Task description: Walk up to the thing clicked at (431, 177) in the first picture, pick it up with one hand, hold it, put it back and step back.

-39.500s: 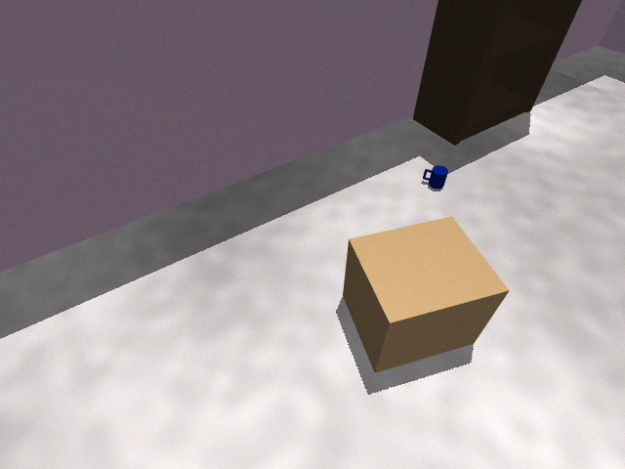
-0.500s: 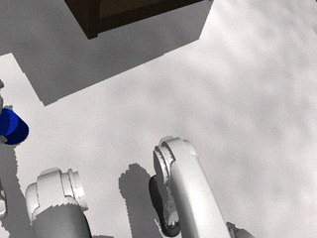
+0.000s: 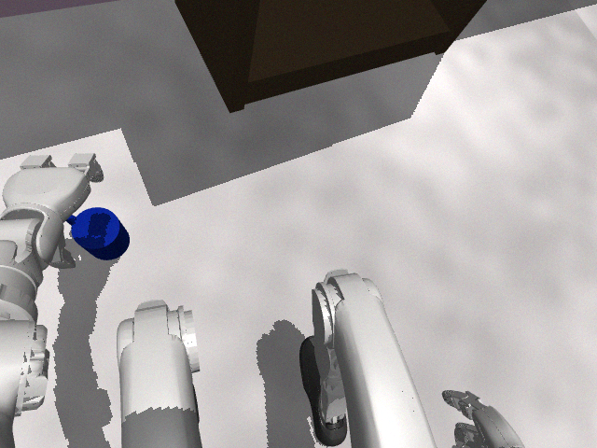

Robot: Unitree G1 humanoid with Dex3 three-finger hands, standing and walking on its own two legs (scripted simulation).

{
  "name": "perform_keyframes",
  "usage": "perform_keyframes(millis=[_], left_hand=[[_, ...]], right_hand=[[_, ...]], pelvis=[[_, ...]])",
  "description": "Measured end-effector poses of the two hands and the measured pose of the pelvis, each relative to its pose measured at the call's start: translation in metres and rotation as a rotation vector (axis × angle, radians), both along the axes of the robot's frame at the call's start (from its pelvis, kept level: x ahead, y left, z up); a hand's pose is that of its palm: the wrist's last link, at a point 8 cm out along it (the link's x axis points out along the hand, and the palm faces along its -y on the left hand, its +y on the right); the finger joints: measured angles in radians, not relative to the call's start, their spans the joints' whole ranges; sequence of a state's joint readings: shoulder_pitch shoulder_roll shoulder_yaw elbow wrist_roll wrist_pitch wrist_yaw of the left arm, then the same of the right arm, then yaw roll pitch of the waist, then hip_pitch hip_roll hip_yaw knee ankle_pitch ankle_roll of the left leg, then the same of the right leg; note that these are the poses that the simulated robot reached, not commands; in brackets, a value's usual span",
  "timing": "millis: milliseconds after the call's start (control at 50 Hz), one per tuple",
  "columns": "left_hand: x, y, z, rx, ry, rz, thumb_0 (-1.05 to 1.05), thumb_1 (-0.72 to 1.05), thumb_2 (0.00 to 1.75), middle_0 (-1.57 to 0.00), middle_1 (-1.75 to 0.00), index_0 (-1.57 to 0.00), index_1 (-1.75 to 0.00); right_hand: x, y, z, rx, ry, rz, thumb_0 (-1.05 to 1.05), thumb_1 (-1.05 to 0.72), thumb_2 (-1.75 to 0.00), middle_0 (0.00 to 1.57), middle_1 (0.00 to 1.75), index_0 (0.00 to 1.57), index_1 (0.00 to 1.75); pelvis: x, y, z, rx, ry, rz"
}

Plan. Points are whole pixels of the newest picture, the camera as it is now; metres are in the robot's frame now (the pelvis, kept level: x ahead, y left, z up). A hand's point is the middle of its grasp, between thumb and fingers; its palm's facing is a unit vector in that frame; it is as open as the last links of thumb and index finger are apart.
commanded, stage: withdraw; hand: left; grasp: from above
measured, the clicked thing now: (94, 231) +0.50 +0.27 -0.33
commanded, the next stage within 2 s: home in 0.22 s
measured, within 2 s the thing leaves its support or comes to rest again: neither
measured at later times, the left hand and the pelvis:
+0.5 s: hand (32, 184) +0.51 +0.30 -0.14, palm faces -0.38 -0.07 -0.92, open 13.7 cm; pelvis +0.02 +0.01 -0.02, yaw -1 degrees
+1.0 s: hand out of the picture +0.31 +0.24 +0.06, palm faces -0.22 -0.74 -0.64, open 7.8 cm; pelvis +0.02 +0.00 +0.16, yaw +3 degrees
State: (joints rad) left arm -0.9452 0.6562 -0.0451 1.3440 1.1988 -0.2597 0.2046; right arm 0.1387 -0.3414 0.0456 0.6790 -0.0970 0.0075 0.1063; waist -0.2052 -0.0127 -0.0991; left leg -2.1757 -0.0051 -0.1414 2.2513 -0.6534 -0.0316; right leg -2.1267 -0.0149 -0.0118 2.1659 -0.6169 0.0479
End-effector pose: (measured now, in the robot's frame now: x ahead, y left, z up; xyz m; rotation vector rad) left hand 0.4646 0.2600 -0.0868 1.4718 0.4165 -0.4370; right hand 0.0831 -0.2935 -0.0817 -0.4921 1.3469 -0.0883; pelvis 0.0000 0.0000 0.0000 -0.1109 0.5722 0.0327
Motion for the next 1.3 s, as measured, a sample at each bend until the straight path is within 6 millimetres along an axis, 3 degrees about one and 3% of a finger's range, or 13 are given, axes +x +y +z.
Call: perform_keyframes(millis=[120,240,360,500,620,800,900,1000,1140,1300], left_hand=[[0.006,-0.001,-0.04,0.009,-0.063,-0.007,0.0,-0.53,1.02,-0.1,-1.02,-0.09,-1.02],[0.016,0.013,-0.063,0.058,-0.131,0.066,0.0,-0.53,1.01,-0.1,-1.02,-0.09,-1.02],[0.037,0.03,-0.043,0.105,-0.197,0.146,0.0,-0.51,0.99,-0.11,-1.01,-0.11,-1.0],[0.049,0.037,0.005,0.081,-0.148,0.214,0.0,-0.41,0.92,-0.17,-0.9,-0.16,-0.89],[0.023,0.034,0.043,-0.039,-0.094,0.257,0.0,-0.16,0.8,-0.19,-0.63,-0.18,-0.62],[-0.071,0.032,0.111,-0.315,-0.085,0.417,0.0,0.44,0.83,-0.2,-0.37,-0.2,-0.36],[-0.118,0.03,0.151,-0.42,-0.072,0.535,0.01,0.7,0.87,-0.21,-0.33,-0.21,-0.32],[-0.155,0.016,0.189,-0.541,-0.033,0.656,0.01,0.82,0.88,-0.21,-0.31,-0.21,-0.3],[-0.189,-0.004,0.24,-0.713,0.011,0.828,0.01,0.88,0.89,-0.21,-0.31,-0.21,-0.3],[-0.213,-0.014,0.301,-0.856,0.039,0.997,0.01,0.89,0.89,-0.21,-0.3,-0.2,-0.3]], right_hand=[[-0.028,-0.002,-0.014,-0.051,0.047,-0.016,0.0,-0.91,-0.9,0.2,0.3,0.2,0.3],[-0.058,0.018,-0.039,-0.008,0.113,-0.056,0.0,-0.91,-0.9,0.2,0.3,0.2,0.3],[-0.068,0.044,-0.054,0.083,0.152,-0.116,0.0,-0.9,-0.9,0.2,0.3,0.21,0.3],[-0.05,0.056,-0.04,0.144,0.114,-0.162,0.0,-0.89,-0.89,0.21,0.3,0.21,0.3],[-0.021,0.046,-0.007,0.146,0.049,-0.158,0.0,-0.89,-0.89,0.21,0.3,0.21,0.3],[0.056,0.027,0.061,0.099,-0.129,-0.065,0.0,-0.9,-0.9,0.2,0.3,0.21,0.3],[0.107,0.034,0.105,0.108,-0.303,-0.009,0.01,-0.9,-0.9,0.2,0.3,0.2,0.3],[0.144,0.052,0.153,0.155,-0.467,0.023,0.01,-0.9,-0.9,0.2,0.3,0.2,0.3],[0.162,0.071,0.213,0.208,-0.594,0.021,0.01,-0.9,-0.9,0.2,0.3,0.21,0.3],[0.151,0.072,0.267,0.192,-0.621,-0.03,0.01,-0.9,-0.9,0.2,0.3,0.21,0.3]], pelvis=[[-0.003,0.001,-0.027,-0.012,-0.011,-0.004],[-0.002,0.004,-0.046,-0.02,-0.004,-0.008],[0.008,0.009,-0.045,-0.022,0.038,-0.01],[0.019,0.012,-0.018,-0.022,0.073,-0.007],[0.024,0.013,0.018,-0.02,0.073,0.001],[0.019,0.008,0.082,0.001,0.025,0.018],[0.017,0.004,0.118,0.016,-0.022,0.027],[0.019,0.001,0.155,0.029,-0.076,0.036],[0.03,-0.003,0.206,0.048,-0.149,0.045],[0.05,-0.004,0.259,0.059,-0.227,0.054]])
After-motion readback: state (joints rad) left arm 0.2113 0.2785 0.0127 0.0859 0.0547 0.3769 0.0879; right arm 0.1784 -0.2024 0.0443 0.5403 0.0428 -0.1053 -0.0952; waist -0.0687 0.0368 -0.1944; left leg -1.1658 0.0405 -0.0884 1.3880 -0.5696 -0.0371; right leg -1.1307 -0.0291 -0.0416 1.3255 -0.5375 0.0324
